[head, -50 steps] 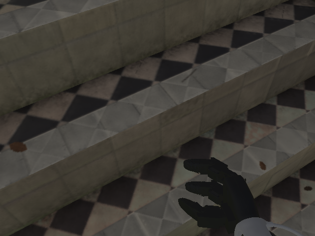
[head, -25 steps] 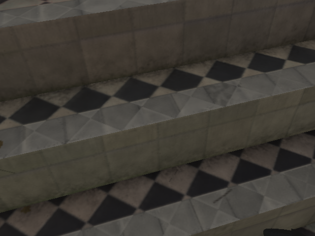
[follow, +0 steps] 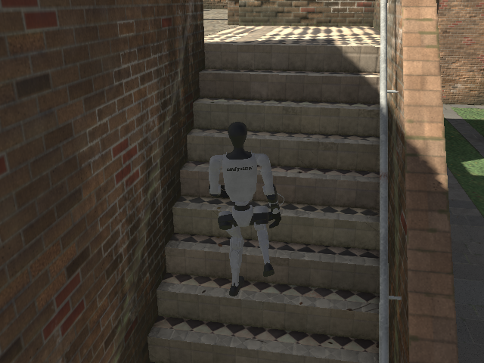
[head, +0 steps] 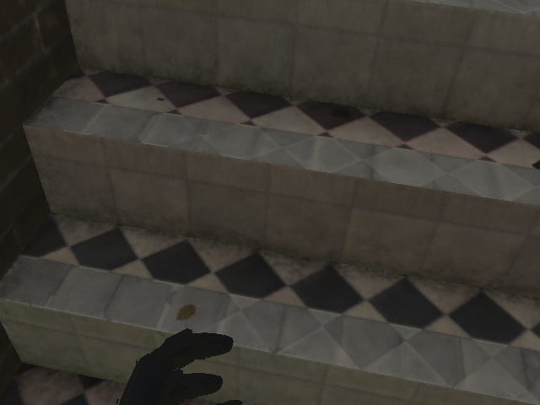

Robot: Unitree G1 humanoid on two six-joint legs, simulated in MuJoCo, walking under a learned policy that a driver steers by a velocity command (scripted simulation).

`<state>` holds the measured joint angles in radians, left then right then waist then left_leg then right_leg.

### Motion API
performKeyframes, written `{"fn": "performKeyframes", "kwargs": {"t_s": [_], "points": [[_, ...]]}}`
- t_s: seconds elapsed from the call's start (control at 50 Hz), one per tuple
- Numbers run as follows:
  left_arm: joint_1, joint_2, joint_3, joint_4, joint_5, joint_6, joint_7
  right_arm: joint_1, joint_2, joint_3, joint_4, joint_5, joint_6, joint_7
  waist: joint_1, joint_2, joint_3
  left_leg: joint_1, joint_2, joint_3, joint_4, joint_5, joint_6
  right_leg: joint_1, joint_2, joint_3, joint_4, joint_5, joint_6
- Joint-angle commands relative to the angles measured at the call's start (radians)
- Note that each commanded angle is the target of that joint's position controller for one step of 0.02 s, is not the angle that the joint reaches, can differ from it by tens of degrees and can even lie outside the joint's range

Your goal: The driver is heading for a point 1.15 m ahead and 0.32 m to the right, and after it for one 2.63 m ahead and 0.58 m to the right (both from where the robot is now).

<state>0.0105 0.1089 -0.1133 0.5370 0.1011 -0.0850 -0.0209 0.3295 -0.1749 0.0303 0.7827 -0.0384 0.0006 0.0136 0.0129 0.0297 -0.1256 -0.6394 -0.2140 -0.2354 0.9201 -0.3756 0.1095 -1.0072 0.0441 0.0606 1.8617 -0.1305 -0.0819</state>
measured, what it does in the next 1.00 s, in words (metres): steps on the spot, turning right: right foot, then left foot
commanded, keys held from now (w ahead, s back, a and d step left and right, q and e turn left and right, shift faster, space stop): w+q+shift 0.04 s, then w+e+shift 0.96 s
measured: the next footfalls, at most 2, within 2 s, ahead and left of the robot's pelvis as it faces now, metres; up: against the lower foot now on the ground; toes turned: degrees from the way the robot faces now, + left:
right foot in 0.12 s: +0.02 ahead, -0.12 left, -0.01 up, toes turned -3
left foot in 0.38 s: +0.07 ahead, +0.19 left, -0.01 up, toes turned +5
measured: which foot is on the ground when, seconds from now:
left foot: down 0.00-0.08, up 0.10-0.36, down 0.38-0.84, up 0.86-1.00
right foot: up 0.00-0.10, down 0.12-0.36, up 0.38-0.78, down 0.80-1.00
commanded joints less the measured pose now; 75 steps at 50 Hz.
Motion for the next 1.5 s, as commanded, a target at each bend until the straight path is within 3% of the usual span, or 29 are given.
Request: {"fn": "performKeyframes", "kwargs": {"t_s": [0.02,0.08,0.1,0.14,0.18,0.24,0.34,0.38,0.42,0.5,0.62,0.78,0.82,0.86,0.88,0.92,0.98,1.02,1.04,1.06,1.08,1.12,1.18,1.26,1.32,1.34,1.36,1.42,1.5], "points": [[0.148,0.118,0.024,0.011,0.011,0.035,0.052,-0.403,-0.116,-0.019,-0.235,0.002,-0.044,-0.020,0.146,0.095,0.011,-0.427,0.082,-0.251,-0.488,-0.111,0.028,0.468,0.059,-0.094,-0.203,-0.069,0.033],[0.490,0.200,0.079,0.152,-0.034,0.067,0.097,-0.543,-0.076,-0.018,-0.312,0.043,-0.055,-0.036,0.255,-0.024,-0.001,-0.634,-0.002,-0.029,-0.247,-0.081,-0.124,1.103,-0.017,-0.171,-1.153,-0.141,-0.019],[0.417,0.112,0.076,0.162,-0.071,0.058,0.078,-0.438,0.001,0.007,-0.294,0.051,-0.072,-0.032,0.193,-0.280,0.022,-0.566,-0.045,-0.022,0.300,-0.194,-0.076,1.027,-0.084,-0.041,-1.236,-0.132,-0.042],[0.274,-0.029,0.025,0.135,-0.068,0.007,0.018,-0.213,0.160,0.050,-0.289,0.001,-0.114,0.038,-0.023,-0.176,0.003,-0.475,0.006,-0.104,1.319,-0.066,0.009,0.839,-0.200,0.189,-1.081,0.150,-0.062],[0.206,0.221,0.108,0.030,-0.101,-0.001,0.059,0.060,-0.023,0.035,-0.282,0.045,-0.121,0.064,-0.162,-0.198,-0.145,-0.583,0.142,-0.038,1.241,0.049,-0.099,0.991,-0.407,0.701,-1.370,-0.166,-0.320],[0.288,0.186,0.116,0.023,-0.049,-0.003,0.079,-0.402,-0.083,0.027,-0.386,0.015,-0.066,0.048,-0.008,0.104,0.113,-0.559,0.248,0.052,0.930,0.103,-0.188,0.782,-0.258,0.456,-1.315,-0.225,-0.219],[0.203,0.229,0.122,0.023,-0.079,0.024,0.110,-0.251,-0.037,0.036,-0.394,0.065,-0.004,0.006,-0.113,-0.110,-0.022,0.174,0.260,0.374,0.212,-0.056,-0.195,0.289,-0.214,0.204,-1.131,-0.079,-0.091],[0.142,0.108,0.092,-0.032,-0.102,0.049,0.114,0.025,-0.061,0.002,-0.230,0.030,-0.025,0.013,-0.208,0.090,-0.019,0.634,0.316,0.235,-0.402,0.193,0.006,0.036,0.005,0.008,-0.521,-0.286,0.012],[0.365,0.053,0.100,-0.078,-0.117,0.020,0.064,-0.183,-0.226,-0.014,-0.224,-0.108,-0.095,0.018,0.083,0.293,-0.212,0.630,0.580,-0.242,-0.182,1.051,0.186,-0.098,0.075,0.018,0.255,-0.396,0.115],[0.195,0.110,0.096,-0.087,-0.075,0.094,0.018,-0.264,-0.084,0.003,-0.252,-0.009,-0.107,-0.036,0.064,0.015,0.016,0.200,0.607,-0.121,-0.298,-0.131,0.073,-0.070,-0.078,0.010,0.187,0.008,0.131],[0.112,0.200,0.135,-0.123,-0.113,0.138,0.030,-0.246,-0.153,-0.005,-0.246,-0.057,-0.108,-0.060,0.088,0.045,0.050,0.183,0.645,0.086,-0.330,-0.039,0.054,0.035,-0.095,-0.050,0.105,0.120,0.116],[0.069,0.179,0.148,-0.192,-0.105,0.173,0.041,-0.338,-0.181,-0.048,-0.314,-0.019,-0.057,-0.078,0.090,0.119,0.122,0.232,0.704,0.275,-0.301,0.057,-0.047,0.265,-0.217,-0.098,-0.609,0.001,0.079],[0.253,0.217,0.165,-0.072,-0.110,0.135,0.016,-0.294,-0.150,-0.035,-0.303,-0.003,-0.019,-0.068,0.130,-0.123,0.141,0.338,0.470,0.524,0.086,0.217,-0.102,0.465,-0.082,-0.266,-1.218,-0.017,-0.002],[0.306,0.283,0.170,0.060,-0.041,0.064,-0.003,-0.365,-0.075,-0.022,-0.435,-0.013,-0.009,-0.032,0.046,-0.479,0.209,-0.025,0.275,0.526,0.818,-0.338,-0.168,0.725,-0.108,-0.096,-1.318,0.918,-0.137],[0.321,0.161,0.128,0.100,-0.011,0.048,-0.004,-0.541,0.031,0.022,-0.475,0.037,-0.034,-0.011,0.086,-0.292,0.243,-0.181,0.359,0.417,0.875,-0.358,-0.119,0.695,-0.157,-0.083,-1.434,0.680,-0.140],[0.481,0.260,0.164,0.132,-0.077,0.030,-0.007,-0.515,0.011,0.037,-0.493,-0.038,-0.084,0.026,0.109,-0.105,0.017,-0.430,0.215,0.406,0.950,-0.333,-0.189,1.110,-0.133,0.081,-1.129,0.832,-0.123],[0.143,0.346,0.184,-0.030,-0.091,0.008,0.033,-0.204,-0.149,-0.004,-0.439,-0.004,-0.103,0.020,-0.125,0.009,-0.230,-0.282,0.314,0.106,0.715,-0.264,-0.136,1.041,-0.294,0.488,-1.124,0.671,-0.117],[-0.199,0.330,0.172,-0.148,-0.085,-0.006,0.039,0.151,-0.199,-0.032,-0.333,-0.044,-0.090,-0.014,-0.388,0.099,-0.130,0.241,0.328,0.105,0.137,-0.439,0.001,0.525,-0.200,0.270,-0.920,1.076,0.041],[-0.295,0.242,0.133,-0.145,-0.110,-0.005,0.040,0.425,-0.143,-0.039,-0.174,-0.019,-0.086,-0.031,-0.491,0.269,-0.115,0.577,0.339,0.239,-0.195,-0.170,0.069,0.272,-0.061,0.085,-0.559,0.487,0.077],[-0.307,0.066,0.066,-0.162,-0.087,-0.002,0.024,0.457,-0.054,-0.029,-0.036,-0.010,-0.073,-0.012,-0.413,0.351,-0.025,0.683,0.343,0.276,-0.288,0.239,0.091,0.035,0.064,-0.092,-0.186,-0.397,0.083],[-0.274,-0.077,0.023,-0.194,-0.067,-0.004,-0.004,0.309,0.014,-0.015,0.003,-0.037,-0.095,0.006,-0.238,0.201,0.017,0.604,0.313,0.216,-0.240,0.204,0.067,-0.032,0.076,-0.039,0.085,-0.370,0.039],[0.179,0.053,0.036,-0.137,-0.069,-0.008,-0.041,-0.098,-0.089,-0.036,-0.221,0.039,-0.109,-0.035,0.043,0.154,-0.026,0.437,0.459,-0.401,-0.398,-0.171,0.249,-0.027,-0.008,0.186,-0.125,-0.176,0.067],[0.330,0.177,0.082,-0.136,-0.120,0.075,-0.010,-0.374,-0.100,-0.028,-0.287,0.050,-0.116,-0.042,0.222,0.035,0.150,0.138,0.539,-0.272,-0.328,0.045,0.209,-0.026,-0.111,0.144,-0.046,-0.285,0.181],[0.241,0.182,0.076,-0.192,-0.101,0.107,0.014,-0.298,-0.235,-0.074,-0.275,0.018,-0.093,-0.088,0.200,-0.061,0.019,0.134,0.507,-0.123,-0.193,0.134,0.047,0.181,-0.195,0.018,-0.349,-0.179,0.169],[0.316,0.126,0.065,-0.049,-0.085,0.091,0.002,-0.132,-0.127,-0.037,-0.227,0.040,-0.040,-0.085,0.132,-0.200,0.021,-0.177,0.245,0.230,0.211,0.087,-0.048,0.848,-0.040,-0.311,-1.149,-0.103,0.045],[0.480,0.179,0.084,-0.006,-0.075,0.053,-0.010,-0.266,-0.076,-0.026,-0.326,0.020,-0.039,-0.077,0.225,-0.335,0.077,-0.321,0.117,0.231,0.780,-0.145,-0.096,0.944,-0.212,0.066,-1.399,0.037,-0.104],[0.281,0.277,0.086,-0.008,-0.005,0.014,-0.025,-0.103,0.006,-0.026,-0.354,0.020,-0.064,-0.043,-0.052,-0.510,-0.035,-0.492,0.069,0.156,1.099,-0.238,-0.146,1.087,-0.285,0.196,-1.082,1.041,-0.124],[0.222,0.240,0.105,-0.046,-0.027,-0.013,0.029,-0.212,-0.013,-0.011,-0.348,0.049,-0.048,-0.009,-0.024,-0.136,-0.063,-0.469,0.228,0.101,1.189,0.094,-0.136,0.785,-0.486,0.439,-1.279,0.079,-0.138],[0.130,0.192,0.074,-0.010,-0.015,-0.041,0.058,-0.186,-0.114,-0.050,-0.344,0.027,0.020,0.014,-0.129,-0.072,0.032,-0.265,0.199,0.226,1.194,0.292,-0.126,0.549,-0.404,0.124,-1.309,-0.144,-0.069]]}}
